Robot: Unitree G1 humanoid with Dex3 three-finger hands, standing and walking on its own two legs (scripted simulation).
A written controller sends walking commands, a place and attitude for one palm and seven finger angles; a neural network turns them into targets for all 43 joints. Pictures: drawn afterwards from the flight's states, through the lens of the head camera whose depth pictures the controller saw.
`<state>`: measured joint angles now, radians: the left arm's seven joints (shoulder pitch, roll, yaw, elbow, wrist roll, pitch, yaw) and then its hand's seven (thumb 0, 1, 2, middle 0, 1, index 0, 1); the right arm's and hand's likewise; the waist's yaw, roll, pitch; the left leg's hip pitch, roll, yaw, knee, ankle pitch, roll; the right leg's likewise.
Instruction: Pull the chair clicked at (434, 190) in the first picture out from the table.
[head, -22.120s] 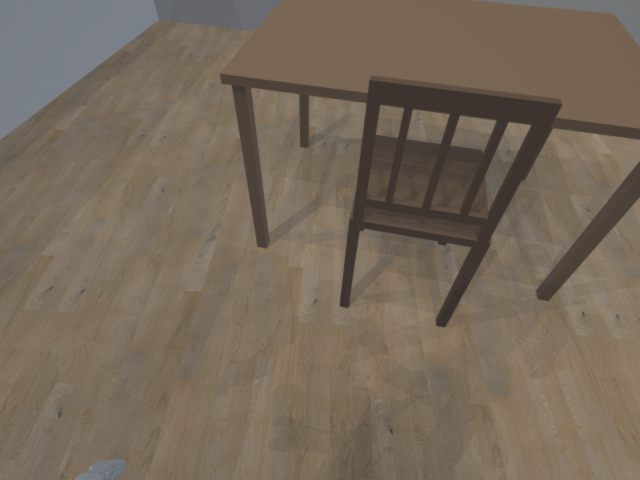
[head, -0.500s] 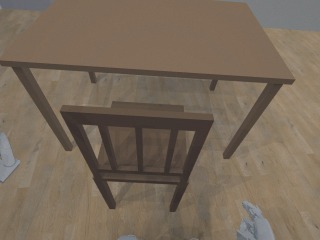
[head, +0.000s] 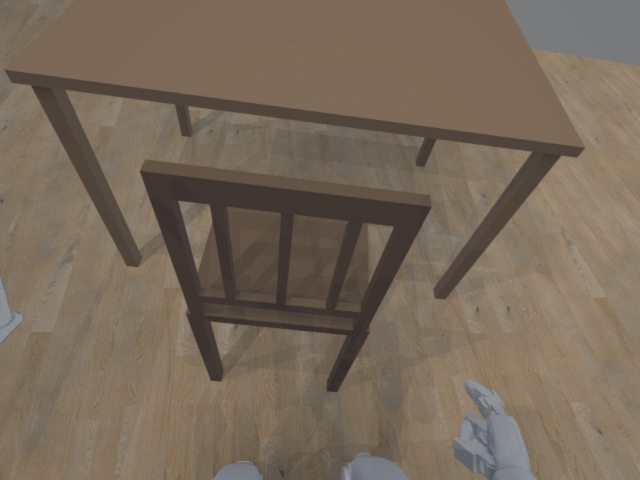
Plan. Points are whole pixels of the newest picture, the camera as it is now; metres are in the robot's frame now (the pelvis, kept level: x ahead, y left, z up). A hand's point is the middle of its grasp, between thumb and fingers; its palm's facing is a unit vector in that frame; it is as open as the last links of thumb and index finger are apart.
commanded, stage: step back with the hand held close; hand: left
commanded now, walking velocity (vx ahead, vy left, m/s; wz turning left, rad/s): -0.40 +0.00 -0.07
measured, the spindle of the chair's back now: (284, 261) +0.44 +0.08 -0.07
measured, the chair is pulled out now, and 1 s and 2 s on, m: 0.16 0.16 0.16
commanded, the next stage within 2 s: stop stepping back and stand still in 0.08 s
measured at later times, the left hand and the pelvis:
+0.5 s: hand out of the picture +0.10 +0.27 +0.17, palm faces +0.38 -0.80 -0.47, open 7.4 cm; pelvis -0.10 +0.01 +0.01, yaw -1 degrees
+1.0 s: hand out of the picture +0.08 +0.29 +0.16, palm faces +0.46 -0.78 -0.41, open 7.4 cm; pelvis -0.12 +0.01 +0.00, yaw +1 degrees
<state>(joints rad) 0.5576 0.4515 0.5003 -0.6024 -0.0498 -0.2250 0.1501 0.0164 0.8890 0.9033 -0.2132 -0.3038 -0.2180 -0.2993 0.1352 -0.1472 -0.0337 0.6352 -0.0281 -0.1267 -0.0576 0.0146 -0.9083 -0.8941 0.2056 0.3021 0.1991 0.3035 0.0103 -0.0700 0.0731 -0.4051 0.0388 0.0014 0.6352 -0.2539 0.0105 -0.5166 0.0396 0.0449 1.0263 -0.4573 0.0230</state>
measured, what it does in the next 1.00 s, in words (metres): walks backwards: right foot, then left foot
